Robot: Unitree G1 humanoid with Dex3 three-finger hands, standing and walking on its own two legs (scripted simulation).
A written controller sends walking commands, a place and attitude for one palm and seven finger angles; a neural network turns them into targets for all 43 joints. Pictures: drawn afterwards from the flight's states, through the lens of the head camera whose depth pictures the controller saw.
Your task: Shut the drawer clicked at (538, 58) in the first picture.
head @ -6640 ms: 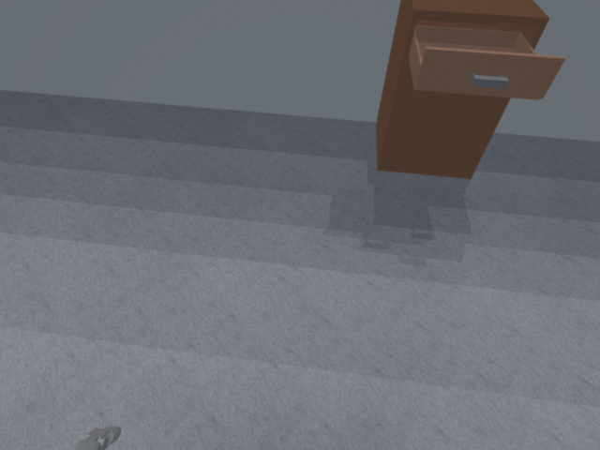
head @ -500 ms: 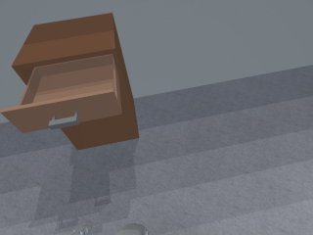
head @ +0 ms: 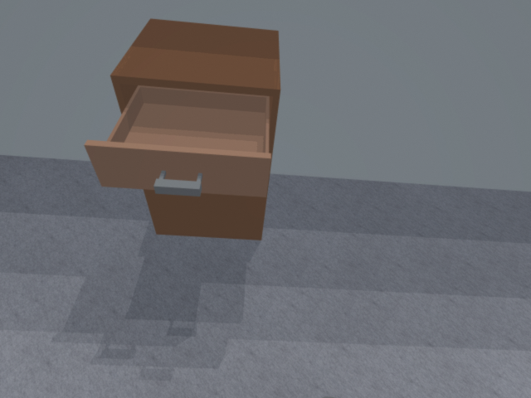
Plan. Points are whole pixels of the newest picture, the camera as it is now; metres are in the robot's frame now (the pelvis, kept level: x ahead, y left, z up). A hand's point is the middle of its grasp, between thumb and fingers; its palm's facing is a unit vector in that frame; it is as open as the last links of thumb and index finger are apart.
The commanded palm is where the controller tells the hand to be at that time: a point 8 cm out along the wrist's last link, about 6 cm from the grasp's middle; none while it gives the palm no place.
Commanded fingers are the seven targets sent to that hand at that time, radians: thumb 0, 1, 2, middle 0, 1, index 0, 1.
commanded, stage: take the last steps up to it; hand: left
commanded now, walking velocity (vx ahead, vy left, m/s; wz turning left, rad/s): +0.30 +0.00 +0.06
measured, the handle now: (180, 181) +0.60 +0.25 -0.10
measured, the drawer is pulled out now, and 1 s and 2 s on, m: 0.28 0.28 0.28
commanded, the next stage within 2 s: come to a stop and stand still in 0.80 s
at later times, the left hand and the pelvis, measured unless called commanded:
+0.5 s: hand (215, 338) +0.26 +0.11 -0.17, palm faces +0.00 -0.98 -0.20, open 7.3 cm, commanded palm none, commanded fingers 0.00 0.90 0.90 -0.20 -0.30 -0.20 -0.30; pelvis +0.13 -0.06 -0.02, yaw +2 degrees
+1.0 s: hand out of the picture +0.16 +0.11 -0.19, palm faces +0.21 -0.97 -0.14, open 7.3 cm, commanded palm none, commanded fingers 0.00 0.90 0.90 -0.20 -0.30 -0.20 -0.30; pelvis +0.27 -0.02 -0.01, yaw +4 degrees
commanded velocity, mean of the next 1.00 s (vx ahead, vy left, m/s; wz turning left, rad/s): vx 0.18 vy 0.01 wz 0.04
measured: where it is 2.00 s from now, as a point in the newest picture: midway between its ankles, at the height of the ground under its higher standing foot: outside the picture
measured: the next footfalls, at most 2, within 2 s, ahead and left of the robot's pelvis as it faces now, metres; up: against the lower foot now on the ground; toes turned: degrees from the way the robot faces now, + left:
right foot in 0.44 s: +0.24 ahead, -0.16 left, +0.00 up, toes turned -6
left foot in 0.98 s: +0.35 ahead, +0.09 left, +0.00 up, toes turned +10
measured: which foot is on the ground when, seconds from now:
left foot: down 0.00-0.46, up 0.48-0.96, down 0.98-1.00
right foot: up 0.00-0.42, down 0.44-1.00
